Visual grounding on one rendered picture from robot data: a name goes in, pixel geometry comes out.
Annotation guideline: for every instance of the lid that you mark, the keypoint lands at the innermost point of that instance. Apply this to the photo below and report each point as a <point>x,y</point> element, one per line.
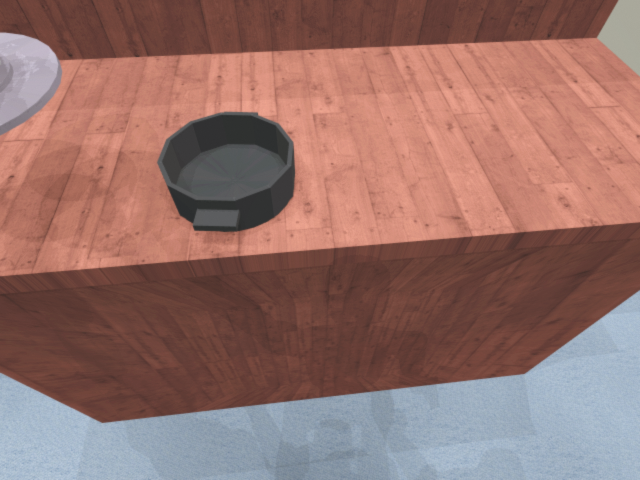
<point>30,74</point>

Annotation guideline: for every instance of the pot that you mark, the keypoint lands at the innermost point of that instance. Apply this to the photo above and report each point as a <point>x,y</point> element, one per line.
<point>230,171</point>

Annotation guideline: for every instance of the table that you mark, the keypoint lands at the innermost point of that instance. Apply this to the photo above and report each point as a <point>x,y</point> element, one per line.
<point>466,199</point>

